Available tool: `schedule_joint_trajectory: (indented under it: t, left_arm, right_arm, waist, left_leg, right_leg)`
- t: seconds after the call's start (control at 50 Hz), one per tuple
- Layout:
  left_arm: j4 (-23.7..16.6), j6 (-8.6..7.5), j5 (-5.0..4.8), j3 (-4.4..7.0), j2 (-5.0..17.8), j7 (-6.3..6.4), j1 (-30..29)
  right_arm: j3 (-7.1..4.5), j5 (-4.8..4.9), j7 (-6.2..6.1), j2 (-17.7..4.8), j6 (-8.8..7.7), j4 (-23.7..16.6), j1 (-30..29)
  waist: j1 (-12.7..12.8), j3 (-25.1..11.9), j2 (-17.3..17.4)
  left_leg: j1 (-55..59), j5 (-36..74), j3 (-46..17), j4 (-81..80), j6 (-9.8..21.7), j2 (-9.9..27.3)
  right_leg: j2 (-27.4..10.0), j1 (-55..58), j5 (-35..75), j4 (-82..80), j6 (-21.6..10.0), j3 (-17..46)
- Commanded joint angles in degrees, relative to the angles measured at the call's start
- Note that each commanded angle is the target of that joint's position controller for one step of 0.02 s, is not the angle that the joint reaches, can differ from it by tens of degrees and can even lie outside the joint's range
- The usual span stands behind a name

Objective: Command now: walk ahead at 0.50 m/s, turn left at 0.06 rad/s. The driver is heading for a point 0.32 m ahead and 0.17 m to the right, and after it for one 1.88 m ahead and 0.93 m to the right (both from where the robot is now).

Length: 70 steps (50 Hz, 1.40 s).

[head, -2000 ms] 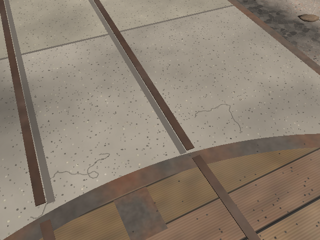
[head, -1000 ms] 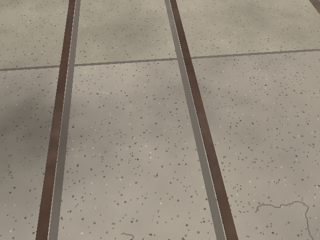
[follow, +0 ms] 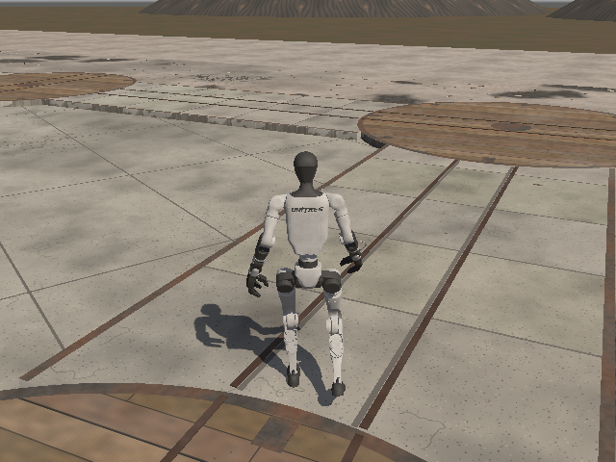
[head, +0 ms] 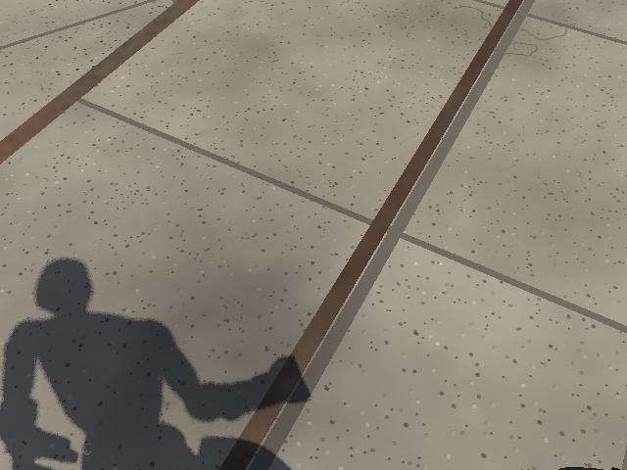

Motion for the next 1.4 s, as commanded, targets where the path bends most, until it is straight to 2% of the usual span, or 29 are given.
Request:
schedule_joint_trajectory:
  t: [0.02, 0.06, 0.12, 0.26, 0.36, 0.42, 0.46, 0.48, 0.5, 0.52, 0.54, 0.56, 0.58, 0.6, 0.66, 0.76, 0.86, 0.92, 0.94, 0.96, 0.98, 1.0, 1.02, 1.04, 1.08, 1.18, 1.32, 1.36, 1.4]
  left_arm:
    - [-5.3, -1.44, 0.36, 1.42, 7.1, 0.14, -3.8]
    - [-3.7, 0.34, 0.28, 1.44, 5.5, 0.01, 0.2]
    - [-3.8, 1.85, 0.24, 1.42, 4.0, 0.47, -1.3]
    - [-6.8, 1.11, 0.88, 0.70, 1.4, -0.97, -10.6]
    - [-11.3, 0.90, 0.99, -0.01, 0.6, -3.06, -16.9]
    - [-12.6, 1.30, 0.88, 1.08, 2.9, -3.73, -13.2]
    - [-10.0, 1.59, 0.79, 3.72, 7.9, -2.92, 1.0]
    - [-8.9, 2.18, 0.92, 5.37, 13.0, -1.53, 8.6]
    - [-10.4, 1.74, 0.67, 5.77, 16.7, -1.26, 5.7]
    - [-10.6, 1.51, 1.04, 4.48, 12.1, -1.35, 7.7]
    - [-10.7, 1.16, 1.27, 3.76, 9.0, -1.21, 5.8]
    - [-11.1, 0.88, 1.04, 3.31, 7.7, -1.33, 2.1]
    - [-11.9, 0.76, 1.00, 2.67, 5.5, -1.19, -1.3]
    - [-13.0, 0.83, 1.60, 2.29, 5.0, -0.91, -3.0]
    - [-13.3, 0.67, 1.49, 2.78, 6.8, -0.13, -3.3]
    - [-12.3, 1.69, 0.68, 3.33, 8.6, 1.20, -0.1]
    - [-11.2, 2.55, 0.39, 3.29, 8.1, 1.42, 3.3]
    - [-12.1, 2.69, 0.80, 2.83, 6.4, 1.46, 1.1]
    - [-13.1, 2.37, 1.33, 1.65, 3.1, 1.22, 0.5]
    - [-14.7, 1.84, 0.33, 0.45, -0.5, 1.27, 7.7]
    - [-14.3, 1.67, -0.32, 0.84, 3.9, 1.36, 8.9]
    - [-14.1, 2.00, -0.22, 1.98, 8.0, 1.34, 4.1]
    - [-14.8, 2.38, 0.49, 2.19, 8.2, 1.36, 0.3]
    - [-15.5, 2.45, 1.07, 2.30, 7.5, 1.16, -1.8]
    - [-15.9, 2.93, 0.48, 2.33, 5.6, 0.52, -1.4]
    - [-17.3, 3.72, 0.84, 1.47, 2.8, 0.25, -4.7]
    - [-19.8, 2.70, 0.65, 0.38, 0.6, -1.96, -15.4]
    - [-20.8, 2.57, 0.56, 0.46, 1.0, -2.37, -16.9]
    - [-21.0, 2.51, 1.09, 1.29, 2.8, -2.45, -15.2]
  right_arm:
    - [-2.05, -0.41, -0.23, -6.4, -1.36, -0.5, 7.2]
    - [-1.84, -0.95, -0.33, -5.3, -2.44, 0.1, 5.3]
    - [-2.19, -1.64, -0.87, -6.0, -3.78, 2.3, 6.0]
    - [-2.16, -1.39, -2.49, -6.9, -3.70, 5.5, 8.2]
    - [-2.75, -0.44, -3.14, -8.5, -1.69, 8.2, 11.8]
    - [-3.31, -0.11, -4.06, -10.9, -0.30, 7.7, 9.9]
    - [-3.29, 0.26, -4.58, -11.8, 0.28, 7.3, 7.9]
    - [-2.31, -0.62, -4.59, -9.6, -0.53, 6.3, 9.0]
    - [0.15, -1.68, -3.33, -1.7, -2.48, 3.7, 14.3]
    - [-0.66, 0.09, -1.95, -7.0, -5.02, 3.1, 9.2]
    - [-0.85, 2.01, -1.45, -8.3, -5.96, 1.4, 4.3]
    - [-0.54, 1.25, -1.71, -7.3, -6.29, 0.9, 2.9]
    - [-1.07, -0.41, -2.18, -8.0, -5.91, 1.4, 2.3]
    - [-1.36, -0.93, -2.16, -8.1, -5.18, 1.4, 3.4]
    - [-1.00, -1.56, -2.44, -6.2, -3.38, 1.2, 4.5]
    - [0.34, -1.35, -2.19, -3.6, -3.27, -1.1, -5.8]
    - [-0.78, -0.17, -1.10, -6.6, -4.45, -2.5, -9.4]
    - [-2.42, -0.33, -1.33, -9.0, -5.38, -0.6, -0.9]
    - [-3.33, -1.40, -1.82, -11.6, -5.65, 0.1, 6.8]
    - [-4.60, -2.46, -2.00, -16.8, -5.00, 1.7, 13.6]
    - [-4.07, -0.93, -1.56, -13.5, -4.56, 2.3, 14.5]
    - [-2.90, -0.57, -1.78, -9.2, -4.19, 1.4, 11.8]
    - [-2.29, -0.87, -1.95, -7.8, -3.64, 1.1, 9.1]
    - [-1.78, -1.08, -1.98, -6.5, -3.32, 1.5, 7.1]
    - [-1.28, -1.37, -2.13, -5.2, -3.44, 2.1, 5.4]
    - [-2.34, -1.18, -2.21, -8.3, -3.98, 5.0, 6.4]
    - [-2.65, -0.02, -2.36, -10.9, -2.56, 8.5, 9.9]
    - [-2.90, 0.71, -2.03, -11.9, -2.02, 9.7, 11.3]
    - [-3.28, 1.37, -2.06, -13.5, -1.46, 10.3, 11.1]
  waist:
    - [-4.0, -7.3, 3.0]
    - [-1.3, -6.7, 4.8]
    - [-1.1, -3.4, 3.5]
    - [-4.7, 0.7, 2.9]
    - [-6.8, 2.7, 2.4]
    - [-3.3, -2.1, 5.9]
    - [5.0, -9.7, 5.5]
    - [7.7, -15.3, -2.0]
    - [0.5, -21.4, -16.0]
    - [5.2, -26.1, -8.5]
    - [5.1, -18.0, -5.3]
    - [2.0, -10.9, 1.0]
    - [0.0, -8.3, 1.9]
    - [-1.8, -6.6, 0.8]
    - [-3.4, -5.0, -0.6]
    - [0.6, -4.0, -4.0]
    - [1.6, -4.5, -5.9]
    - [-3.7, -7.0, -7.5]
    - [-7.3, -13.4, -3.6]
    - [-5.6, -21.5, 12.9]
    - [-5.9, -20.6, 16.5]
    - [-7.3, -12.8, 9.9]
    - [-6.8, -8.2, 6.0]
    - [-5.8, -4.7, 4.9]
    - [-3.7, -2.6, 7.2]
    - [-3.6, -1.9, 5.0]
    - [-7.4, 0.8, 3.6]
    - [-7.1, 1.8, 3.9]
    - [-4.6, 0.4, 5.2]
  left_leg:
    - [23.0, 11.9, -19.9, -17.9, 10.2, 16.5]
    - [17.1, 12.9, -14.7, -22.1, 9.4, 14.9]
    - [15.0, 17.3, -7.8, -25.2, 8.8, 14.5]
    - [20.7, 18.6, 2.5, -27.3, 4.9, 13.6]
    - [31.7, 28.4, 5.2, -22.2, 4.3, 17.3]
    - [33.6, 55.0, 7.7, -11.8, 2.3, 17.4]
    - [27.3, 58.7, 9.3, 8.0, -0.1, 14.7]
    - [13.3, 36.7, 9.3, 26.0, -2.4, 11.4]
    - [-12.4, -19.3, 1.7, 48.5, -6.6, -3.2]
    - [-18.8, -19.6, -10.5, 51.6, -4.8, -0.7]
    - [-21.4, -15.6, -10.0, 48.5, -3.4, 2.2]
    - [-20.1, -11.9, -9.0, 41.9, -3.1, 4.7]
    - [-16.6, -10.1, -8.4, 36.4, -3.5, 6.6]
    - [-13.0, -8.9, -8.2, 34.5, -4.1, 7.3]
    - [-10.3, -6.1, -6.3, 26.2, -6.8, 7.5]
    - [-4.7, 12.9, -4.4, 4.1, -8.8, 3.4]
    - [-1.8, 11.5, -6.9, -5.3, -7.0, 1.3]
    - [10.4, 8.4, -6.2, -9.4, -3.3, 1.9]
    - [23.3, 6.0, -13.1, -8.4, 0.3, 9.8]
    - [43.4, -4.1, -37.0, -11.6, 9.8, 23.2]
    - [44.2, -18.5, -49.8, -16.0, 11.6, 26.9]
    - [37.6, -21.2, -41.8, -17.2, 9.0, 24.3]
    - [30.9, -15.0, -33.3, -17.4, 6.8, 21.7]
    - [24.9, -8.4, -27.2, -18.7, 6.1, 19.3]
    - [18.5, -1.4, -18.9, -21.5, 5.2, 16.2]
    - [18.8, 10.2, -8.9, -24.9, 7.2, 17.2]
    - [22.7, 14.5, 1.9, -24.5, 4.5, 16.5]
    - [25.4, 17.7, 2.2, -23.5, 4.4, 18.0]
    - [28.1, 33.3, 3.6, -18.3, 3.7, 18.7]
  right_leg:
    - [-4.4, -23.3, 7.7, 4.4, -0.9, 4.7]
    - [-5.3, -18.0, 12.3, 2.6, -0.2, 5.5]
    - [-4.1, -21.1, 18.3, -1.3, 1.1, 7.3]
    - [-1.0, -24.1, 35.7, -22.2, 0.6, 4.9]
    - [0.3, -28.3, 28.1, -29.0, -2.1, 0.5]
    - [5.2, -18.9, 19.0, -29.2, -5.3, -4.9]
    - [9.2, 1.7, 20.7, -33.7, -9.1, -5.0]
    - [0.9, 19.0, 23.4, -35.4, -12.8, 8.8]
    - [-14.0, 38.3, 19.0, -42.1, -26.0, 43.8]
    - [-14.3, 40.9, 14.0, -47.3, -25.3, 48.0]
    - [-12.3, 35.0, 14.9, -47.6, -22.0, 38.7]
    - [-9.5, 24.9, 20.6, -48.1, -19.7, 31.7]
    - [-7.4, 18.0, 26.3, -48.7, -18.2, 26.9]
    - [-6.0, 12.5, 29.9, -50.2, -18.1, 24.5]
    - [-4.2, 4.7, 36.4, -52.2, -18.1, 20.2]
    - [1.2, -0.4, 30.2, -50.6, -13.3, 14.6]
    - [-1.9, 6.5, 21.9, -44.8, -11.3, 23.3]
    - [-0.1, 6.2, 24.2, -36.5, -8.4, 24.8]
    - [3.0, 1.0, 20.8, -23.4, -6.3, 20.8]
    - [11.2, -18.1, 0.6, -4.0, -2.0, 12.2]
    - [7.7, -28.0, -6.6, 6.0, -1.0, 11.8]
    - [5.1, -30.7, -1.4, 9.8, -0.6, 11.9]
    - [3.2, -29.7, 2.8, 9.8, -0.3, 9.7]
    - [1.7, -28.5, 5.9, 7.3, -0.1, 9.3]
    - [-0.6, -24.3, 8.8, 4.0, -0.1, 8.3]
    - [-2.0, -26.6, 15.6, -4.7, 1.4, 7.1]
    - [-0.2, -21.4, 27.0, -24.9, -0.4, 1.7]
    - [0.9, -20.2, 23.1, -28.2, -2.1, 0.8]
    - [3.6, -15.0, 17.5, -31.0, -4.4, -1.4]
Keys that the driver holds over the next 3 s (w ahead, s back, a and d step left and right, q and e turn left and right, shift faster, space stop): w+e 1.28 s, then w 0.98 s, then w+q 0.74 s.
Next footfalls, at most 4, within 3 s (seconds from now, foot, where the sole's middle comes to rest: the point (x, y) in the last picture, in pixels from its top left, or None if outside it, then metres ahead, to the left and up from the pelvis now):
0.48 right None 0.41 -0.16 -0.76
0.94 left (361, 342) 0.73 -0.06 -0.76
1.46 right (529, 334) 0.77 -0.46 -0.76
1.98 left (525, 211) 1.15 -0.52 -0.76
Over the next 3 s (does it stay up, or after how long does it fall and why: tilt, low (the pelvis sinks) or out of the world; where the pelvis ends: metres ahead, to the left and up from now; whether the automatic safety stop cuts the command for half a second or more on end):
stays up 1.34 -0.83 0.00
